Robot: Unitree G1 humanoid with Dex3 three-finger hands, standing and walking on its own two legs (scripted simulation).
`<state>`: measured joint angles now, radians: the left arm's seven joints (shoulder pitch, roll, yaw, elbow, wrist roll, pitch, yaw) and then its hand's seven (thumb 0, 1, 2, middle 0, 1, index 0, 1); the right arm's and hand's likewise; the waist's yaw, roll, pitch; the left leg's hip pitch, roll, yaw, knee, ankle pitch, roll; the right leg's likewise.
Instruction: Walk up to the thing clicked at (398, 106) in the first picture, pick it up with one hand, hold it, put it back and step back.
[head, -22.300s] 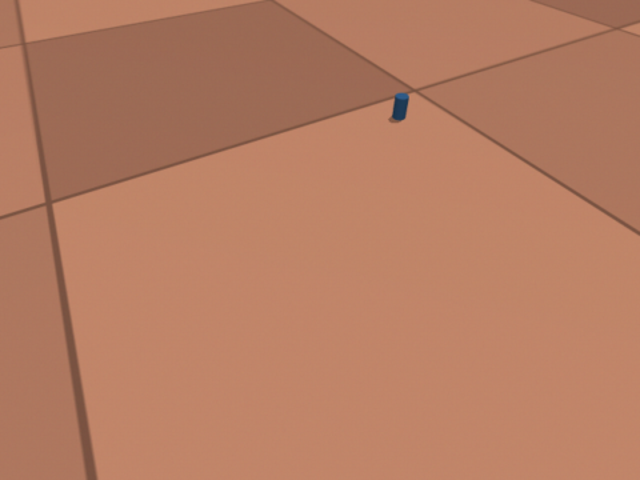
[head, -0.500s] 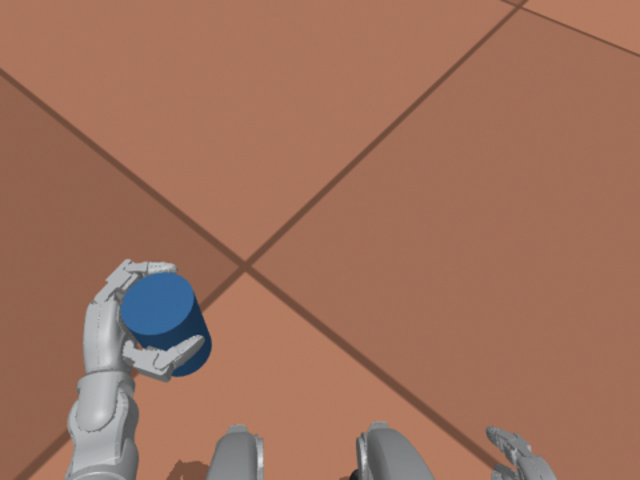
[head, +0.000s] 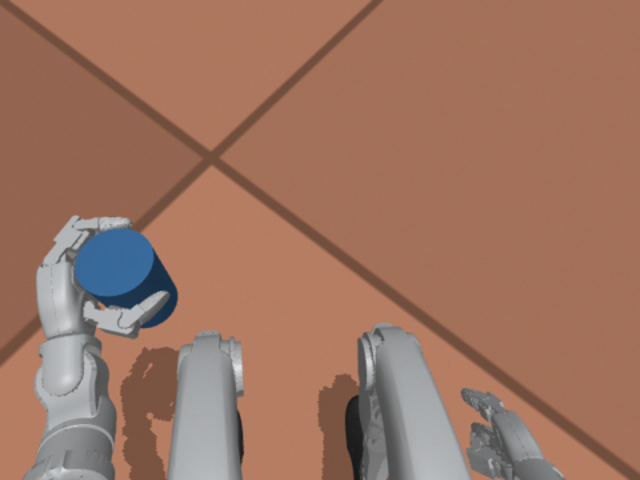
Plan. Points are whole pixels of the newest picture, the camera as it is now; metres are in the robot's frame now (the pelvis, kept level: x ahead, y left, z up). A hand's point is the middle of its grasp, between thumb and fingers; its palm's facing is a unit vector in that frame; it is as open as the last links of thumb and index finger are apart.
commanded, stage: crouch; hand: left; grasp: from the side
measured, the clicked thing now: (133, 282) +0.37 +0.23 -0.09
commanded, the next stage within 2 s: lower in 0.84 s
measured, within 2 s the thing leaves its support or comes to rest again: neither
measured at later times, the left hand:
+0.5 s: hand (149, 289) +0.38 +0.24 -0.20, palm faces +0.21 -0.98 -0.05, open 11.0 cm
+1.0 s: hand (156, 293) +0.39 +0.24 -0.26, palm faces +0.20 -0.98 -0.03, open 11.0 cm
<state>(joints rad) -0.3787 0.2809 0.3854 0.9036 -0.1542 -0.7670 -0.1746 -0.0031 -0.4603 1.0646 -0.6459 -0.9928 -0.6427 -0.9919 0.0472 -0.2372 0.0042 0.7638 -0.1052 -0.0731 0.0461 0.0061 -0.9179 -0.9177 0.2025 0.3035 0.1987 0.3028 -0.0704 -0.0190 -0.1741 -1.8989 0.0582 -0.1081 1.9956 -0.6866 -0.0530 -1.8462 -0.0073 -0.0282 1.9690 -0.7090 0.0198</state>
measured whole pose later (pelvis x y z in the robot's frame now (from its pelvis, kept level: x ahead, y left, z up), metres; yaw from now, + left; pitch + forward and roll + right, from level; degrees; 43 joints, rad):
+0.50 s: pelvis -0.02 +0.00 -0.12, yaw -2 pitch +29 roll -5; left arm -0.50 0.39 0.49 1.03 -0.11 -0.78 -0.17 0.00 -0.46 1.07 -0.65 -0.99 -0.65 -0.99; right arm 0.04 -0.26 0.06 0.79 -0.15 -0.02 0.07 0.00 -0.93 -0.92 0.20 0.30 0.20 0.30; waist -0.12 -0.04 -0.06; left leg -2.21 0.03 -0.17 2.37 -0.68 -0.07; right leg -2.15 0.01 -0.03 2.33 -0.69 0.04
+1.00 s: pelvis -0.02 +0.01 -0.15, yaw -5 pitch +26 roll -8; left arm -0.49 0.46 0.50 1.05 -0.12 -0.82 -0.16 0.00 -0.46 1.07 -0.65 -0.98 -0.65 -0.98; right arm -0.03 -0.29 0.14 0.76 -0.20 0.00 0.09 0.00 -0.94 -0.92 0.20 0.30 0.20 0.30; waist -0.15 -0.09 0.03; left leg -2.26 0.02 -0.24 2.50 -0.71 -0.08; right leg -2.17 0.03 -0.07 2.42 -0.71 0.05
